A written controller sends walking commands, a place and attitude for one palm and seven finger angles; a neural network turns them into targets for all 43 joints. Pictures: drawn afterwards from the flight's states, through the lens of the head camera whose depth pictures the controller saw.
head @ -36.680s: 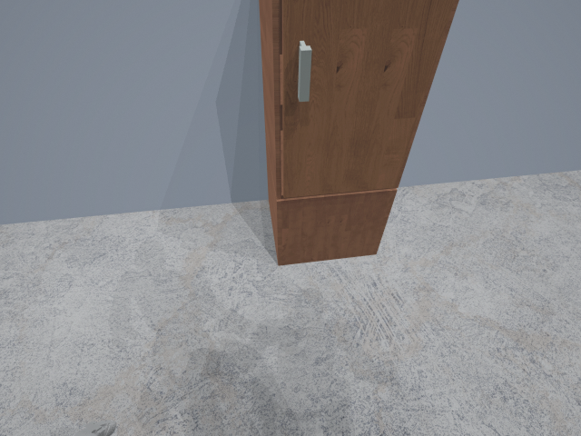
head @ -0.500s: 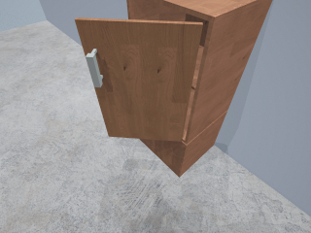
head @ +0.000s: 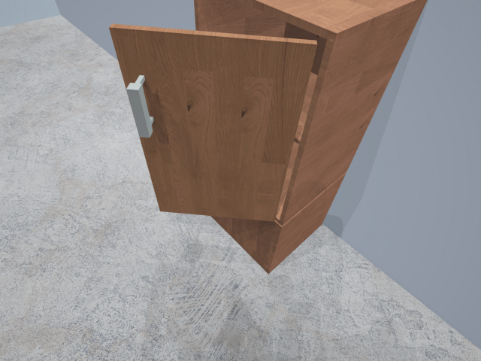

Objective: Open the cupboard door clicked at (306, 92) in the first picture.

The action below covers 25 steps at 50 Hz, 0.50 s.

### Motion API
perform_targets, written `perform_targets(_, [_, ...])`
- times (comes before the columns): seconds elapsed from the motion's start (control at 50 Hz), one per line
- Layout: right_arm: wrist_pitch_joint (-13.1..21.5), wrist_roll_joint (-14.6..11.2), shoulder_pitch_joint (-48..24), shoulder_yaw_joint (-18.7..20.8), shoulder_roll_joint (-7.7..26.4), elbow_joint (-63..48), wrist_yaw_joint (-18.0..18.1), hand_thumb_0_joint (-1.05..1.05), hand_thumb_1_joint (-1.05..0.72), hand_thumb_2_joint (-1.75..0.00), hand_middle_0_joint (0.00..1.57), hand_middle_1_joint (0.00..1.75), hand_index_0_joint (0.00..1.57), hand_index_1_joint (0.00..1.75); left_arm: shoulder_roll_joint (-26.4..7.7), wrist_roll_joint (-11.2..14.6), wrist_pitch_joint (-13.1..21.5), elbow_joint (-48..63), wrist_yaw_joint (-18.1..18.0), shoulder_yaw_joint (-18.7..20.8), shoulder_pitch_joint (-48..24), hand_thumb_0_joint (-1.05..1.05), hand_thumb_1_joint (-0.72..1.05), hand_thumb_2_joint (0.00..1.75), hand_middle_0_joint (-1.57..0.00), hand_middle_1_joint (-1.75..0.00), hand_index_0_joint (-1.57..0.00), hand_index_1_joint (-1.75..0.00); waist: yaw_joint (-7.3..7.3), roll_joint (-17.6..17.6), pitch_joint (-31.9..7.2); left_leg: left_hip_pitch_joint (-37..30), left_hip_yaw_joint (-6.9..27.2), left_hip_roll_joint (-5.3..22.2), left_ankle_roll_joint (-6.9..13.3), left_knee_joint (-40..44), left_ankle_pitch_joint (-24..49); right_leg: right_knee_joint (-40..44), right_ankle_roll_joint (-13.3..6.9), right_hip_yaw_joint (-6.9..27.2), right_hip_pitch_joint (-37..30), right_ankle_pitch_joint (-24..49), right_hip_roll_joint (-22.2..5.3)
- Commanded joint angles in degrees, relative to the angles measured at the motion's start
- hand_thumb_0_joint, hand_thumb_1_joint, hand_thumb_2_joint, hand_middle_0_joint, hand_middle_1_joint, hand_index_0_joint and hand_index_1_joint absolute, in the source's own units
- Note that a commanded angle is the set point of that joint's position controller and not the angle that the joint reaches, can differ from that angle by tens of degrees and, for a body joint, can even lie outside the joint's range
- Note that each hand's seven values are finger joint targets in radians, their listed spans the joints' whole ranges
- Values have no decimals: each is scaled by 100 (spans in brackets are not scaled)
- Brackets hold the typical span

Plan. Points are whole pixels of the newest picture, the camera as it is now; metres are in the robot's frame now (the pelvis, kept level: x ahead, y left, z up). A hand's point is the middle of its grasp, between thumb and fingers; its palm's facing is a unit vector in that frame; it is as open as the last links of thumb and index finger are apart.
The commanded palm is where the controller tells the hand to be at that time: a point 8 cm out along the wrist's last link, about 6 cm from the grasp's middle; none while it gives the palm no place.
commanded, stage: look again from close up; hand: left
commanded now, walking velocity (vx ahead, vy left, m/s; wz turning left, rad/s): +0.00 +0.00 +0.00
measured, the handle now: (143, 106) +0.59 +0.25 +0.09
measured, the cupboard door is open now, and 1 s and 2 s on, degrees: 43 43 43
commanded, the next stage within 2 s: raise the hand with hooked fingers in 0.36 s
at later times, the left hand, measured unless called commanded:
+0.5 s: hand out of the picture +0.04 +0.19 -0.17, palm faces +0.07 -0.98 -0.21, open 7.4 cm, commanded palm +0.12 +0.24 -0.07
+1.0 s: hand (110, 341) +0.15 +0.21 -0.02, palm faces +0.09 -0.99 -0.05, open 9.3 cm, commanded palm +0.16 +0.26 -0.01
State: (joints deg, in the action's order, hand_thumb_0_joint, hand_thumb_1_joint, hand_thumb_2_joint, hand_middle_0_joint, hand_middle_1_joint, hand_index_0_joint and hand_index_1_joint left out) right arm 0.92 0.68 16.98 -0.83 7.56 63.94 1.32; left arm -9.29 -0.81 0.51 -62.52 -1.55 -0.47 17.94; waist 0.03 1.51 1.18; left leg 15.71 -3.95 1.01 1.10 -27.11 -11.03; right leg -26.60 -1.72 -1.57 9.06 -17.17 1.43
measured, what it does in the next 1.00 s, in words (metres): lowers itself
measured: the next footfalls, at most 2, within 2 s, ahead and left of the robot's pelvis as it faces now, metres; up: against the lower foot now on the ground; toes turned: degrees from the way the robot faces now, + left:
none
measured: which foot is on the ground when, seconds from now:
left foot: down 0.00-1.00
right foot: down 0.00-1.00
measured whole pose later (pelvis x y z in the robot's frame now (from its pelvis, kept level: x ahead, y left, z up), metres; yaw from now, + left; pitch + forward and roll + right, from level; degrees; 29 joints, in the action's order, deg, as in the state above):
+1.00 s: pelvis -0.03 -0.02 -0.07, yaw +3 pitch +9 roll -2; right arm 12.8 -2.1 10.6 0.4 14.9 30.9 5.2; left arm -15.2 18.1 26.3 -4.9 20.8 13.3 21.7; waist -2.5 -0.4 -5.9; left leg 47.1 2.1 2.7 -0.4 -60.7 -22.7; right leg -59.4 -4.0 -8.2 37.7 -31.0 2.2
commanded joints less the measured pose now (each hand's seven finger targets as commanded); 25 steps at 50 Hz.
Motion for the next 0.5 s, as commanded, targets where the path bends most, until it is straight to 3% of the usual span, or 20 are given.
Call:
perform_targets(0.0, [120, -19, 144, 139, 662, -168, 30, 0, -90, -90, 20, 30, 20, 30, -589, -19, 123, 124, -70, 92, 361, 0, 90, 90, -20, -30, -20, -30, -24, -164, 124, -382, 643, 560, 170, 519, 397, 556, -84, 568, 415, 626, -644])
perform_targets(0.1, [113, -17, 21, 149, 708, -139, 32, 0, -90, -90, 20, 30, 20, 30, -610, -26, 122, 86, -72, 88, 306, 0, 90, 90, -20, -30, -20, -30, -14, -95, 216, -469, 620, 554, 167, 539, 453, 587, -66, 574, 468, 687, -667])
perform_targets(0.42, [138, -10, -307, 160, 963, -167, 44, 0, -90, -90, 20, 30, 20, 30, -849, -30, 123, 99, -65, 140, 107, 0, 90, 90, -20, -30, -20, -30, -24, -134, -31, -760, 611, 580, 180, 500, 1125, 541, -27, 562, 214, 1284, -747])
perform_targets(0.44, [136, -47, -492, 160, 972, -559, 19, 0, -90, -90, 20, 30, 20, 30, -592, -88, 212, 43, -317, 71, 483, 0, 90, 90, -20, -30, -20, -30, -61, -367, 259, -513, 421, 599, 18, -697, 2136, 582, 151, 825, 494, 2933, -915])
perform_targets(0.46, [905, -344, -132, 394, 1834, -2490, 197, 0, -90, -90, 20, 30, 20, 30, -2221, 1048, 1313, 8899, -272, 1106, -3532, 0, 88, 89, -20, -32, -20, -32, 544, -1202, -2629, -2192, 526, -25, 50, 25, 2450, -80, -12, 68, 169, 2856, -386])
perform_targets(0.48, [1493, -269, -586, 165, 1321, -2293, 392, 0, -90, -90, 20, 30, 20, 30, -1750, 643, 1107, 7688, -440, 970, -956, 0, 85, 88, -20, -33, -20, -33, -100, -2046, -2656, -2957, 654, 368, 103, 235, 3303, -684, -69, -85, 614, 1450, -169])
